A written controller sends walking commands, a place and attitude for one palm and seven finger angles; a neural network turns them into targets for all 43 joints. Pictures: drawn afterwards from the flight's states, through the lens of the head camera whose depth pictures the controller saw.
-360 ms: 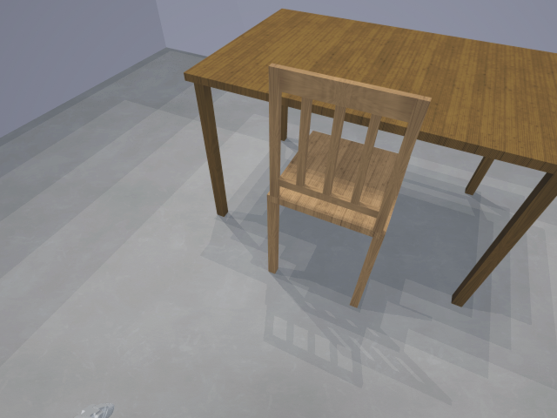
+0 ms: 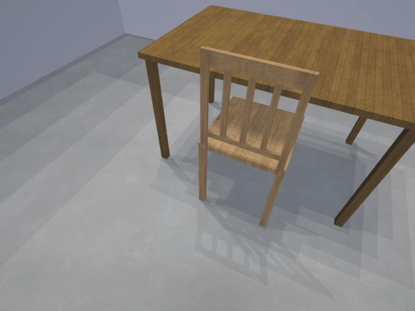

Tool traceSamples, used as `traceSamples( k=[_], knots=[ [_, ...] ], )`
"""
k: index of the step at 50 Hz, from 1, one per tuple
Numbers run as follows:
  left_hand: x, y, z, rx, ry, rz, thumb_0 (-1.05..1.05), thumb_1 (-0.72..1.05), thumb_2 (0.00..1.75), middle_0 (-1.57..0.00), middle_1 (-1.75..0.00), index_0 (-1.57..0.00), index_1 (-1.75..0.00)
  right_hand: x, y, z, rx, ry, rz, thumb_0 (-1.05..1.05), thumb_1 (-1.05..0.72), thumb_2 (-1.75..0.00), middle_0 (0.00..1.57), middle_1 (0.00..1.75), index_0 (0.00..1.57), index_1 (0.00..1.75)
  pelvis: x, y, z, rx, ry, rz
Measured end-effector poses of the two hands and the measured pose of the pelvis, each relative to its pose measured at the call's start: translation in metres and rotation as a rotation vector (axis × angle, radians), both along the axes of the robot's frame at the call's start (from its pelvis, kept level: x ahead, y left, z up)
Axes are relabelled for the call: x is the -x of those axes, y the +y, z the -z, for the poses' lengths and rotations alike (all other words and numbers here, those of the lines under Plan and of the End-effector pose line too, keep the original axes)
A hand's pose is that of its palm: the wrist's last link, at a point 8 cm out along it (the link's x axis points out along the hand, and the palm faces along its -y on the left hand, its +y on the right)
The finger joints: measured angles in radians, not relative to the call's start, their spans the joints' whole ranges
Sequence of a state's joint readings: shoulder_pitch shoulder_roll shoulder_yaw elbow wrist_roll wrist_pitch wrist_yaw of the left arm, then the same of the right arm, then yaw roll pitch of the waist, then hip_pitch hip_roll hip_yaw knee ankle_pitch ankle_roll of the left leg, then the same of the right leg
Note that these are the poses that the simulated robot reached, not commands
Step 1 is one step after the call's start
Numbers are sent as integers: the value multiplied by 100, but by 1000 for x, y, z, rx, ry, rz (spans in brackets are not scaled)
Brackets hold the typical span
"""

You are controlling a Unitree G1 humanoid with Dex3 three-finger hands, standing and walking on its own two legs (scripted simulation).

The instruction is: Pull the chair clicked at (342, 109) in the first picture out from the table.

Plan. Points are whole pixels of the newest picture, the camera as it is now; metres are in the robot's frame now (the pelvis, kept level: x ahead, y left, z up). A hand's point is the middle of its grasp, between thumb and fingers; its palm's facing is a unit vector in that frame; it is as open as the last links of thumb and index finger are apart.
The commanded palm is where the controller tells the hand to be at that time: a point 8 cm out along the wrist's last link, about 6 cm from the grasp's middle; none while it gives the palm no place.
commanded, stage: stand and wait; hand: left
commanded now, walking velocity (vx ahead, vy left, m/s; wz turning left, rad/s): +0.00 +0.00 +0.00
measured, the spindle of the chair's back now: (247, 112) +0.79 -0.10 -0.08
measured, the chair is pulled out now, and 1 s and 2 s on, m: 0.00 0.00 0.00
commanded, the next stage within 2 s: look at it before walking up in 0.46 s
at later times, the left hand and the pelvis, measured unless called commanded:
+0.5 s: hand out of the picture +0.07 +0.23 -0.15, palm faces -0.02 -0.95 -0.32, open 7.4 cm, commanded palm none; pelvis +0.00 -0.01 +0.00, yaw +0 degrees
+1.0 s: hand out of the picture +0.08 +0.23 -0.15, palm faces -0.03 -0.95 -0.32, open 7.4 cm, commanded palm none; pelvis +0.01 -0.01 +0.00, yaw +0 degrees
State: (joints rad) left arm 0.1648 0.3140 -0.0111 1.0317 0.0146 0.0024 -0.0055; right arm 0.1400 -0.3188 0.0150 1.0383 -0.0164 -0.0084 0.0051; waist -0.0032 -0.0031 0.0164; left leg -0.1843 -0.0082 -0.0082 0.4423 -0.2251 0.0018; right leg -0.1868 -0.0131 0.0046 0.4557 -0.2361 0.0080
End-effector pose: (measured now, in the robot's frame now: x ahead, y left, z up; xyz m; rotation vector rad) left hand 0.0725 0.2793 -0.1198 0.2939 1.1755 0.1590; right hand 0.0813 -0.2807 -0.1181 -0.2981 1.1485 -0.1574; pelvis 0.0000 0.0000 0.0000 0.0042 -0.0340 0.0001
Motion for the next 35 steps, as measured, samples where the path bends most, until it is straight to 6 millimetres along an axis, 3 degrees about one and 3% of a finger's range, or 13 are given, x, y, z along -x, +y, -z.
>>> traceSamples(
  k=[7, 14, 35],
  knots=[
    [17, 0, 2, -6, 51, -19, 1, 90, 89, -20, -30, -20, -30, 23, -6, 4, 4, 66, 28, 1, -90, -90, 20, 30, 20, 30, 1, -3, -1, 0, -2, 1],
    [20, 1, 1, -15, 60, -25, 1, 90, 89, -20, -30, -20, -30, 35, -10, 5, 4, 94, 46, 1, -90, -90, 20, 30, 20, 30, 2, -5, -2, 0, -4, 3],
    [2, -2, -3, -12, 27, -10, 1, 90, 89, -20, -30, -20, -30, 26, -11, 3, 2, 75, 47, 1, -90, -90, 20, 30, 20, 30, 1, -7, -4, 0, 2, 6]
  ],
)
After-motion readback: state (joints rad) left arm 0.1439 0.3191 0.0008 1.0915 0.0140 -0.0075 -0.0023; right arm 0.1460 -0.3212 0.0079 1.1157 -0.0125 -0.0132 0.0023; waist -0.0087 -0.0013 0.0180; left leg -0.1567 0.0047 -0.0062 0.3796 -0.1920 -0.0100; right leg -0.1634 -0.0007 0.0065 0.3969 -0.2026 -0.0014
